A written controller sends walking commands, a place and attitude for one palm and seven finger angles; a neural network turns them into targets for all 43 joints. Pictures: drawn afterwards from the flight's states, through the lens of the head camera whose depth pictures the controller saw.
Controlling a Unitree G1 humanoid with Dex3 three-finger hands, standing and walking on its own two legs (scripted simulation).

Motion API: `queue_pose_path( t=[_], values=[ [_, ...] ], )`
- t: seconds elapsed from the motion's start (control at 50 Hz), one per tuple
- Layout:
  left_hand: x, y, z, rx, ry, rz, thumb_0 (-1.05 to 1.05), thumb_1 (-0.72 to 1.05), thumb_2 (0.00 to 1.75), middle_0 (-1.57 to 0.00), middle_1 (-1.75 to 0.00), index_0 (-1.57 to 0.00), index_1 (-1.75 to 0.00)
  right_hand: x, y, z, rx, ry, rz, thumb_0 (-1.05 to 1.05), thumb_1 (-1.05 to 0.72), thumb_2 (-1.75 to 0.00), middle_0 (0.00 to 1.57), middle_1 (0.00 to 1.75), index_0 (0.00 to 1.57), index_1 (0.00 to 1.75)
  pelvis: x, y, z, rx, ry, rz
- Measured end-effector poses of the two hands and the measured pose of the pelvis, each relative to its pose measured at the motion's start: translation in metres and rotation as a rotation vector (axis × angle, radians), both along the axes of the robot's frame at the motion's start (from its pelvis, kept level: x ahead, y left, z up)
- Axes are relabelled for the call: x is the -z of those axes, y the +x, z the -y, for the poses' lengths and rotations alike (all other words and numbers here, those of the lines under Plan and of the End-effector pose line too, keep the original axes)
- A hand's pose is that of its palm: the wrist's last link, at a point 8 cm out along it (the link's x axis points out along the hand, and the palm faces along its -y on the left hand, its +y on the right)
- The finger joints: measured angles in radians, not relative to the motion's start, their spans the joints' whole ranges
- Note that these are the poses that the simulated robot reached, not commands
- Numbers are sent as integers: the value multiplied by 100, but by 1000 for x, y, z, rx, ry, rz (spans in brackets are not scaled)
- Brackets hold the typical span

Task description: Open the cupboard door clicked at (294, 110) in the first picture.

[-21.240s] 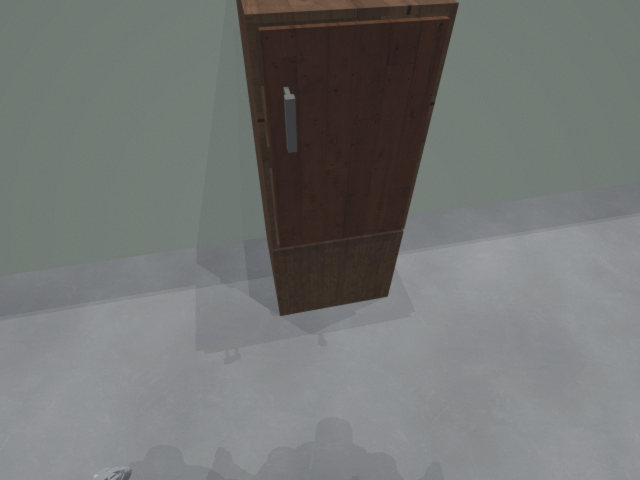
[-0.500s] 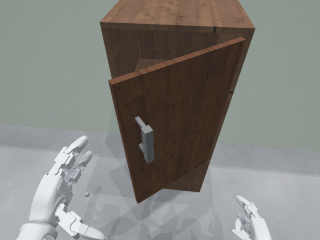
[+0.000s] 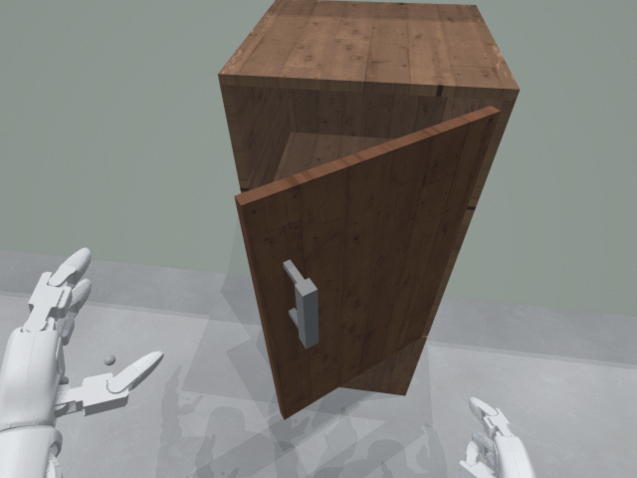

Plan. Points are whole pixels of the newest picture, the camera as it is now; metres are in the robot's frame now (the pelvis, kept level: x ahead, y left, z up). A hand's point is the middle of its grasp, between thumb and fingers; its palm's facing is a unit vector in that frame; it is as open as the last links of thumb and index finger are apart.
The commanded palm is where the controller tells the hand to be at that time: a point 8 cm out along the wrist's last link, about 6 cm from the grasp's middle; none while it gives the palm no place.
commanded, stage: draw the hand back to the body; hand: left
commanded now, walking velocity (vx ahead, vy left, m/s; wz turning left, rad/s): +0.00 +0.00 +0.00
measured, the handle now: (300, 304) +0.32 +0.07 +0.06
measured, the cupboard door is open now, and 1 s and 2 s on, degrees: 39 39 39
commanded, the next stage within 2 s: step back with the hand held close in 0.64 s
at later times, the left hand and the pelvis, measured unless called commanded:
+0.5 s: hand (87, 340) +0.19 +0.25 +0.16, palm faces +0.46 -0.80 -0.39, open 7.6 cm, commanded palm +0.14 +0.28 +0.18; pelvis +0.00 -0.02 +0.01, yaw -1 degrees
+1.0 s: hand (98, 342) +0.19 +0.24 +0.15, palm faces +0.36 -0.80 -0.48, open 7.4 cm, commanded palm +0.13 +0.28 +0.18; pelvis -0.02 -0.01 +0.01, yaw -2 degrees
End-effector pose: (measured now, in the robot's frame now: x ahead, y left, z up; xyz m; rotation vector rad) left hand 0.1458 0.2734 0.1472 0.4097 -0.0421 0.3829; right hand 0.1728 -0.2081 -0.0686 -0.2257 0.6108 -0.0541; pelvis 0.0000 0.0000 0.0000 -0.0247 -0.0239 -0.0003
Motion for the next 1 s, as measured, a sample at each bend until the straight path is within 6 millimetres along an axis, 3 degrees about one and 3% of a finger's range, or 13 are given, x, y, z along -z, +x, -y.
queue_pose_path(
  t=[0.32, 0.42, 0.56, 0.84, 1.0],
  values=[
    [-40, 2, -20, -82, 94, 109, 1, 70, 82, -20, -30, -20, -30, -4, 9, 15, 10, 2, -22, 1, -90, -90, 20, 30, 20, 30, -8, 3, 8, 9, 7, 30],
    [-37, 1, -14, -84, 74, 105, 1, 81, 87, -21, -30, -20, -30, -3, 6, 21, 16, 7, -30, 1, -90, -90, 20, 30, 20, 30, -10, 0, 12, 9, 9, 36],
    [-26, -2, -4, -68, 49, 65, 2, 87, 89, -21, -30, -20, -30, -2, -2, 30, 31, 3, -44, 1, -90, -90, 20, 30, 20, 30, -10, -4, 19, 13, 10, 43],
    [-38, -1, -4, -61, 101, 106, 2, 89, 90, -21, -30, -21, -30, -2, -8, 37, 45, 12, -44, 1, -90, -90, 20, 30, 20, 30, -11, -9, 24, 16, 4, 31],
    [-25, 7, -4, 32, 137, 29, 2, 89, 90, -21, -30, -21, -30, -5, -29, 50, 124, -28, -95, 1, -90, -90, 20, 30, 20, 30, -11, -24, 13, 39, 9, -24]
  ],
)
